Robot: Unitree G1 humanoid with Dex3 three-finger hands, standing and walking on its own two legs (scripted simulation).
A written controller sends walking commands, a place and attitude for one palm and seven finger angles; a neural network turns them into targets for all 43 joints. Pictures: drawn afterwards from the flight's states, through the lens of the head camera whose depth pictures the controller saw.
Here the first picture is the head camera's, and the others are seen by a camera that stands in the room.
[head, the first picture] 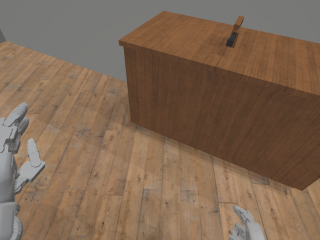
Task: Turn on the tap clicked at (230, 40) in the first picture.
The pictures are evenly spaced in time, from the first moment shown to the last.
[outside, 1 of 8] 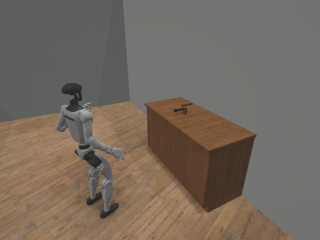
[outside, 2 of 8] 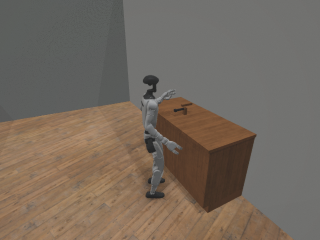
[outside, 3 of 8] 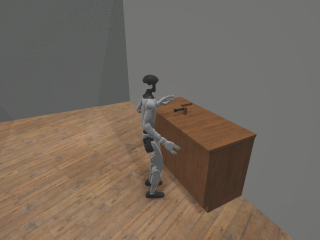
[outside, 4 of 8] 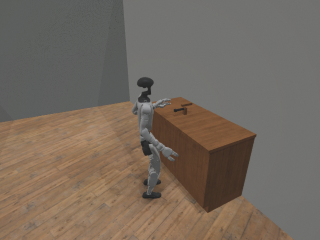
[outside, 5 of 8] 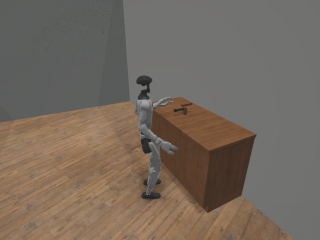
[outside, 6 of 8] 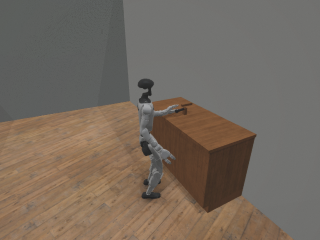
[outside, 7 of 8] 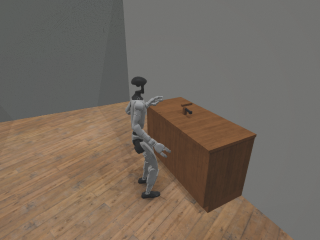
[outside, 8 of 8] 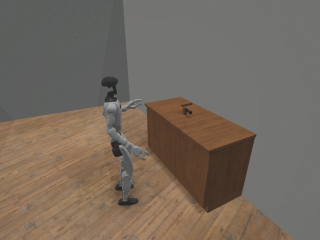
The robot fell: no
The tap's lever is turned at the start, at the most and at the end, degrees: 0 82 82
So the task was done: yes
